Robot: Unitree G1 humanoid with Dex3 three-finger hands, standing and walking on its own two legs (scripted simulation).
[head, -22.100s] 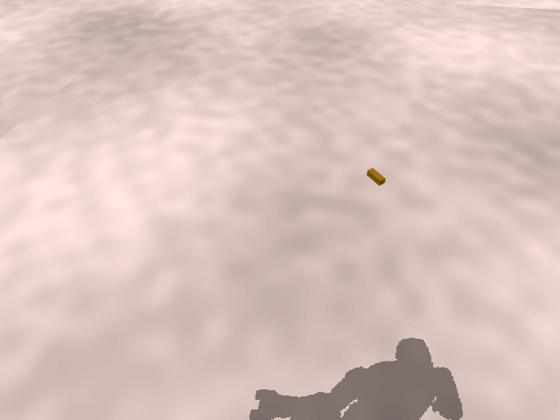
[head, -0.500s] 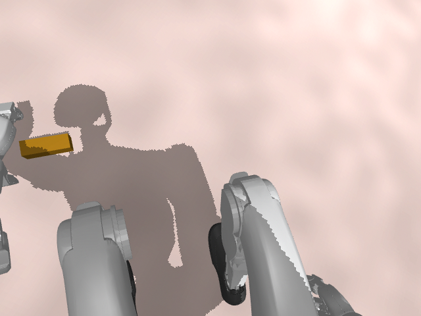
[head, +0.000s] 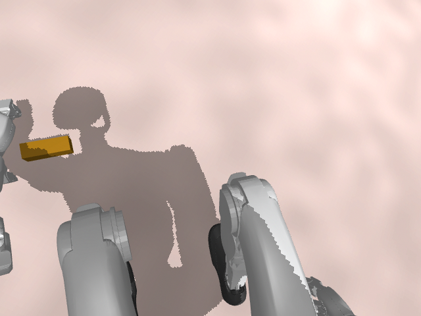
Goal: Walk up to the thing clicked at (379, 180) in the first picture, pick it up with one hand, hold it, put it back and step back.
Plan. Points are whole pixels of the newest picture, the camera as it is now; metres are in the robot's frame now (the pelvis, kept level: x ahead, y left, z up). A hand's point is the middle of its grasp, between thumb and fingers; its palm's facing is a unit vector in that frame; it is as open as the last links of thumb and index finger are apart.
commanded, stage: rise first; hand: left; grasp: from above
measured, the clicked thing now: (47, 148) +0.47 +0.28 -0.30
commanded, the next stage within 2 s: approach in 0.60 s
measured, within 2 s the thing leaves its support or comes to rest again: neither
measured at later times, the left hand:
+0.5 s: hand out of the picture +0.44 +0.32 -0.17, palm faces -0.43 -0.07 -0.90, open 13.0 cm
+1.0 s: hand (22, 141) +0.45 +0.28 -0.17, palm faces -0.43 -0.05 -0.90, open 12.8 cm
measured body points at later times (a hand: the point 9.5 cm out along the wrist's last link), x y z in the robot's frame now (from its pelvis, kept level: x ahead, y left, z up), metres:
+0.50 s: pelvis +0.00 +0.00 +0.00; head +0.23 +0.08 +0.38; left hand +0.45 +0.32 -0.12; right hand +0.06 -0.28 -0.10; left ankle +0.07 +0.13 -0.28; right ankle +0.10 -0.14 -0.28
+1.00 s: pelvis -0.01 +0.00 +0.00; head +0.23 +0.08 +0.38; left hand +0.47 +0.28 -0.11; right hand +0.05 -0.27 -0.09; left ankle +0.07 +0.13 -0.28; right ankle +0.10 -0.14 -0.28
